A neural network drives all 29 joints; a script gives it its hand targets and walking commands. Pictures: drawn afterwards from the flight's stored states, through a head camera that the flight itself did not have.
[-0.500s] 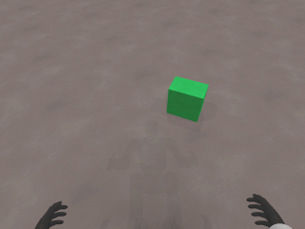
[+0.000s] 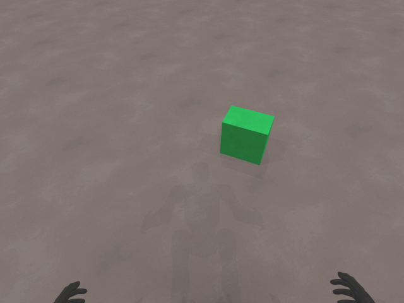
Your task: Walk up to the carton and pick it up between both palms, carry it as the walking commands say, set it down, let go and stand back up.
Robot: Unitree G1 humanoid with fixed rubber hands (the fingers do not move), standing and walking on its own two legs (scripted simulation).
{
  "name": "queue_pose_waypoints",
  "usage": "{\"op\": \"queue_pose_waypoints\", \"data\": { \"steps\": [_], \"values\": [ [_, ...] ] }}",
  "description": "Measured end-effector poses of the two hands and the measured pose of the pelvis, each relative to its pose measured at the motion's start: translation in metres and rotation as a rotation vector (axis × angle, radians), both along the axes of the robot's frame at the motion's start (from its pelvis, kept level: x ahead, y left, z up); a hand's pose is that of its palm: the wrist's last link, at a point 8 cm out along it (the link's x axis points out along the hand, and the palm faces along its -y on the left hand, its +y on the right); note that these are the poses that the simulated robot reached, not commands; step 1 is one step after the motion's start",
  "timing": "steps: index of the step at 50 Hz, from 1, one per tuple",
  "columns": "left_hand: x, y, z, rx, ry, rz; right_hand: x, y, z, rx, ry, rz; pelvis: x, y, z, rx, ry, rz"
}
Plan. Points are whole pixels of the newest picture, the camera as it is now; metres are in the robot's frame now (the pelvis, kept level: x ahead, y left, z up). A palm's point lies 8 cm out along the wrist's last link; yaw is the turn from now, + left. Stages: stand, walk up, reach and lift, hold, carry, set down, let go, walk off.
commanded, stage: stand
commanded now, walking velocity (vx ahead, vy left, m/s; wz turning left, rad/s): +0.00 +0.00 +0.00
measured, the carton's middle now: (245, 135) +1.16 -0.28 -0.64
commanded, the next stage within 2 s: walk up in 0.52 s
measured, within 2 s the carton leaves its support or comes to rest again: neither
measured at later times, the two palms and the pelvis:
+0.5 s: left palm out of the picture +0.10 +0.31 -0.09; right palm out of the picture +0.10 -0.31 -0.09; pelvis +0.00 +0.00 +0.01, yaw +0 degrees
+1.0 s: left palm out of the picture +0.02 +0.32 -0.10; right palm out of the picture +0.10 -0.26 -0.13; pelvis +0.03 +0.02 +0.01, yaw -7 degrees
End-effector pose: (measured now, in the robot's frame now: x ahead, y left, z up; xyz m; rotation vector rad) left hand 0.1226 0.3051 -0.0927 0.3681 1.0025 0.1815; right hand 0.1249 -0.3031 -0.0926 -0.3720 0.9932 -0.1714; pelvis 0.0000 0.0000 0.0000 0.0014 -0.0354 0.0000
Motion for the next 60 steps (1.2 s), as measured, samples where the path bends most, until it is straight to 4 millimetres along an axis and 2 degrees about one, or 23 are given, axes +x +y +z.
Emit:
{"op": "queue_pose_waypoints", "data": {
  "steps": [20, 36, 38, 41, 44, 47, 51, 54, 56, 58, 60],
  "values": [
    [-0.021, 0.005, -0.002, 0.007, 0.081, 0.033, -0.021, -0.006, -0.002, -0.006, 0.082, -0.039, -0.002, 0.0, 0.007, 0.0, -0.005, -0.002],
    [-0.023, 0.006, -0.003, -0.002, 0.104, 0.054, -0.025, -0.009, -0.002, -0.013, 0.109, -0.058, 0.0, -0.001, 0.008, -0.001, 0.005, -0.003],
    [-0.024, 0.004, -0.005, -0.007, 0.12, 0.06, -0.032, -0.011, -0.006, -0.013, 0.127, -0.083, 0.002, -0.002, 0.006, 0.0, 0.016, -0.025],
    [-0.03, -0.003, -0.014, -0.003, 0.155, 0.069, -0.043, -0.011, -0.023, 0.016, 0.168, -0.111, 0.007, -0.006, -0.002, 0.008, 0.021, -0.046],
    [-0.056, -0.007, -0.018, 0.006, 0.241, 0.101, -0.044, 0.0, -0.033, 0.043, 0.201, -0.124, 0.014, -0.003, -0.003, 0.013, 0.032, -0.064],
    [-0.085, -0.001, -0.013, 0.021, 0.349, 0.137, -0.037, 0.021, -0.036, 0.09, 0.195, -0.125, 0.022, 0.007, 0.003, 0.023, 0.037, -0.098],
    [-0.101, 0.016, -0.005, 0.047, 0.439, 0.15, -0.026, 0.052, -0.038, 0.148, 0.199, -0.133, 0.034, 0.025, 0.006, 0.038, 0.055, -0.134],
    [-0.098, 0.034, -0.004, 0.057, 0.47, 0.147, -0.011, 0.078, -0.04, 0.172, 0.192, -0.131, 0.044, 0.045, 0.006, 0.043, 0.07, -0.156],
    [-0.088, 0.05, -0.008, 0.057, 0.478, 0.138, 0.002, 0.096, -0.039, 0.176, 0.177, -0.127, 0.052, 0.061, 0.003, 0.043, 0.078, -0.169],
    [-0.071, 0.068, -0.017, 0.051, 0.474, 0.118, 0.013, 0.115, -0.039, 0.168, 0.159, -0.129, 0.062, 0.079, -0.002, 0.04, 0.083, -0.181],
    [-0.044, 0.087, -0.033, 0.044, 0.455, 0.071, 0.017, 0.131, -0.044, 0.145, 0.145, -0.149, 0.074, 0.098, -0.012, 0.024, 0.088, -0.192]
  ]
}}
